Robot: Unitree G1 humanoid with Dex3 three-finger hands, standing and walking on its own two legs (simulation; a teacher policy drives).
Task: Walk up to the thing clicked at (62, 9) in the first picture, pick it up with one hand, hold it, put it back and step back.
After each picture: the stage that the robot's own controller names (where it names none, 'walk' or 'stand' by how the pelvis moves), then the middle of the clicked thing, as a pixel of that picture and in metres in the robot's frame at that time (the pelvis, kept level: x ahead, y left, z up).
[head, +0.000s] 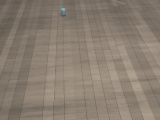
stand; (63, 12) +2.19 +0.31 -0.72
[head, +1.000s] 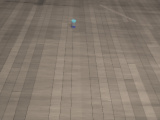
walk; (73, 24) +2.06 +0.13 -0.70
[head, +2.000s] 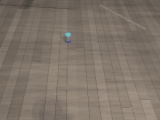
walk; (68, 38) +1.43 +0.16 -0.70
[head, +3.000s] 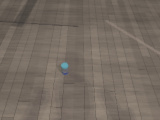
walk; (64, 68) +0.95 +0.16 -0.70
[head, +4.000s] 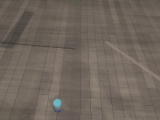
walk; (57, 105) +0.62 +0.17 -0.71
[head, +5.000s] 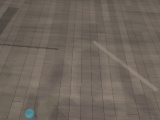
walk; (30, 115) +0.48 +0.36 -0.67
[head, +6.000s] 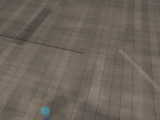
stand; (46, 113) +0.51 +0.31 -0.69
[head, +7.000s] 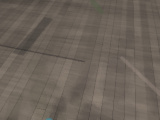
walk; out of the picture +0.47 +0.28 -0.71
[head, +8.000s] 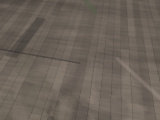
stand; out of the picture +0.43 +0.28 -0.72
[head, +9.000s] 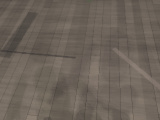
walk; out of the picture +0.35 +0.35 -0.70
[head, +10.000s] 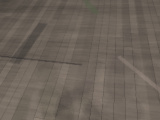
walk; out of the picture +0.41 +0.34 -0.69
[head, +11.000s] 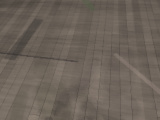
stand; out of the picture +0.41 +0.35 -0.69
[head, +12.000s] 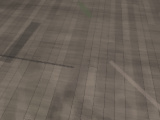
stand; out of the picture +0.40 +0.34 -0.73
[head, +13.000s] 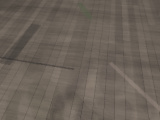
stand; out of the picture +0.39 +0.35 -0.73
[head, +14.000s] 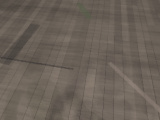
go down; out of the picture +0.39 +0.35 -0.73
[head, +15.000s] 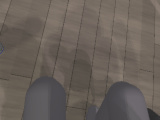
go down; out of the picture +0.46 +0.38 -0.32
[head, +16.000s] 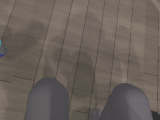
go down; out of the picture +0.45 +0.39 -0.30
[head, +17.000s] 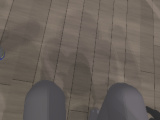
go down; out of the picture +0.45 +0.38 -0.31
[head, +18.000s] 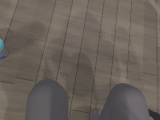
approach; out of the picture +0.46 +0.38 -0.31
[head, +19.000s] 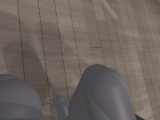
close in; out of the picture +0.42 +0.42 -0.23
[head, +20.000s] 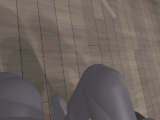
lift; out of the picture +0.40 +0.41 -0.23
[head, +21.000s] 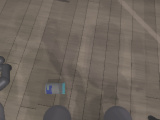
lift; (55, 88) +0.44 +0.17 -0.49
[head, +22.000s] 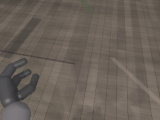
go down; out of the picture +0.42 +0.16 -0.70
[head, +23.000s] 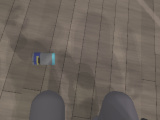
stand; (43, 58) +0.52 +0.19 -0.40
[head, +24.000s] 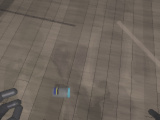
stand; (61, 92) +0.50 +0.16 -0.57
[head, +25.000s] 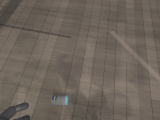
hold; (59, 100) +0.51 +0.15 -0.63
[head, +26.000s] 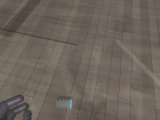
hold; (64, 103) +0.53 +0.15 -0.64
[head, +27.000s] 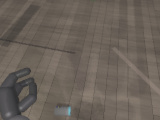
close; (62, 110) +0.52 +0.15 -0.67
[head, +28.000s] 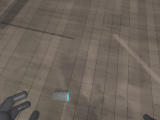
hold; (61, 96) +0.55 +0.15 -0.62
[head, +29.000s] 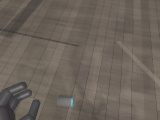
close; (65, 101) +0.55 +0.15 -0.64
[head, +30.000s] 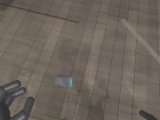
close; (63, 81) +0.57 +0.15 -0.56
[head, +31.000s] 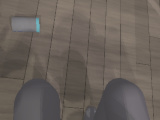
approach; (26, 24) +0.61 +0.23 -0.30
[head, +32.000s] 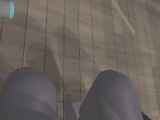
stand; out of the picture +0.60 +0.27 -0.26
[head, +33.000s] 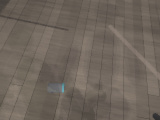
hold; (56, 87) +0.57 +0.16 -0.60
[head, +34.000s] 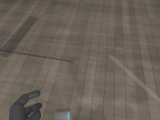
hold; (62, 115) +0.54 +0.17 -0.70
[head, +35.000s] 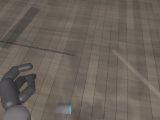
stand; (63, 109) +0.54 +0.14 -0.68
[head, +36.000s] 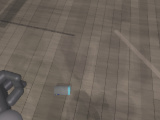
crouch; (62, 90) +0.58 +0.16 -0.63
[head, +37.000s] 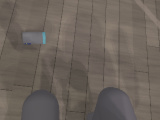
crouch; (34, 38) +0.63 +0.20 -0.38
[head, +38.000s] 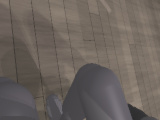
lower; out of the picture +0.60 +0.30 -0.26
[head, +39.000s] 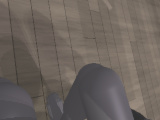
lower; out of the picture +0.60 +0.31 -0.26
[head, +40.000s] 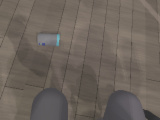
lower; (48, 39) +0.64 +0.20 -0.36
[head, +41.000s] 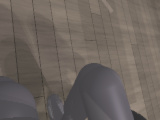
lower; out of the picture +0.62 +0.30 -0.26
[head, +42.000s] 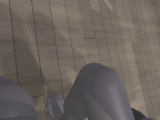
lower; out of the picture +0.61 +0.31 -0.26
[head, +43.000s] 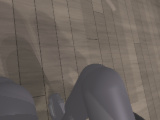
hold; out of the picture +0.62 +0.30 -0.26
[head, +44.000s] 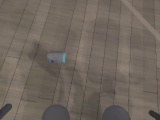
walk; (56, 57) +0.63 +0.17 -0.50
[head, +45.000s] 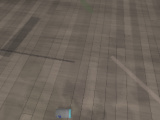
stand; (63, 113) +0.57 +0.15 -0.68
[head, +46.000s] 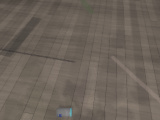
stand; (64, 112) +0.58 +0.15 -0.69
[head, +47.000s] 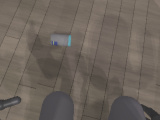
withdraw; (60, 40) +0.64 +0.18 -0.41
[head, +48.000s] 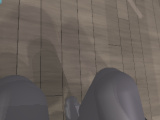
rise; out of the picture +0.64 +0.28 -0.26
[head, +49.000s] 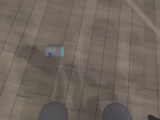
stand; (54, 51) +0.65 +0.18 -0.47
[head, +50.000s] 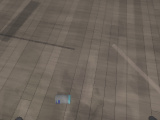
withdraw; (62, 99) +0.61 +0.14 -0.65
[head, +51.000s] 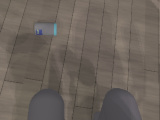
open; (45, 29) +0.66 +0.19 -0.40
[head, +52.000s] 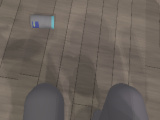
withdraw; (42, 21) +0.67 +0.20 -0.34
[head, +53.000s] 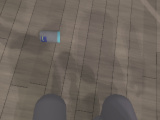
stand; (50, 36) +0.66 +0.19 -0.44
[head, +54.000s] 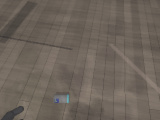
withdraw; (61, 98) +0.61 +0.15 -0.66
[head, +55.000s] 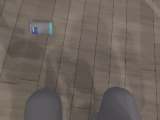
open; (41, 28) +0.68 +0.19 -0.37
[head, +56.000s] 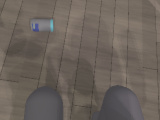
withdraw; (42, 25) +0.69 +0.20 -0.36
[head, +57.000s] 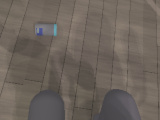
rise; (46, 29) +0.68 +0.19 -0.40
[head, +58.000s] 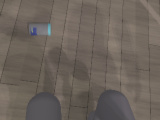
stand; (40, 29) +0.67 +0.19 -0.43
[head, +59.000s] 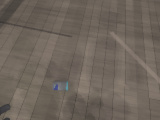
withdraw; (60, 85) +0.63 +0.14 -0.63
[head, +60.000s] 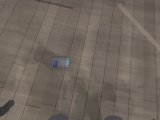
stand; (60, 62) +0.65 +0.15 -0.55
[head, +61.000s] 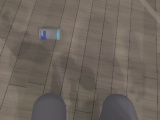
open; (49, 34) +0.69 +0.19 -0.42
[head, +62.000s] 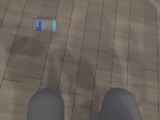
rise; (45, 25) +0.69 +0.19 -0.39
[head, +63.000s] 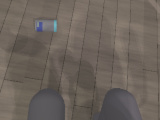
rise; (46, 25) +0.70 +0.19 -0.39
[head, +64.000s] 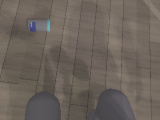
lower; (39, 25) +0.68 +0.20 -0.42
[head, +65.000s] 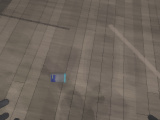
withdraw; (57, 77) +0.66 +0.15 -0.60
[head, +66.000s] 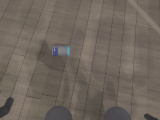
stand; (61, 50) +0.68 +0.16 -0.52
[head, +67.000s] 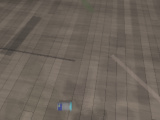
stand; (64, 106) +0.63 +0.15 -0.69
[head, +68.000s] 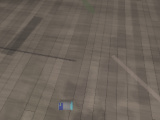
stand; (65, 105) +0.64 +0.14 -0.69
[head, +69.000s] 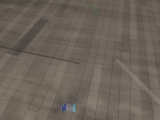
stand; (68, 107) +0.64 +0.13 -0.72
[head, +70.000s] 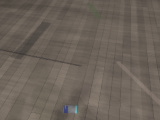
stand; (70, 109) +0.65 +0.13 -0.75
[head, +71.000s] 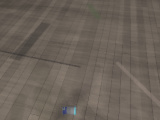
stand; (69, 110) +0.63 +0.15 -0.75
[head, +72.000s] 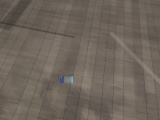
walk; (66, 79) +0.72 +0.10 -0.74
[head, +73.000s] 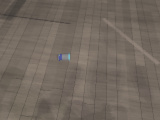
walk; (64, 57) +0.98 +0.21 -0.72
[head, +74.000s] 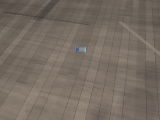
stand; (80, 49) +1.28 +0.11 -0.72
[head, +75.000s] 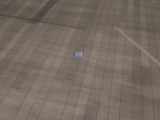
stand; (77, 54) +1.25 +0.10 -0.75
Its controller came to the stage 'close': yes
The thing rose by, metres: 0.01
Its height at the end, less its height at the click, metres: -0.02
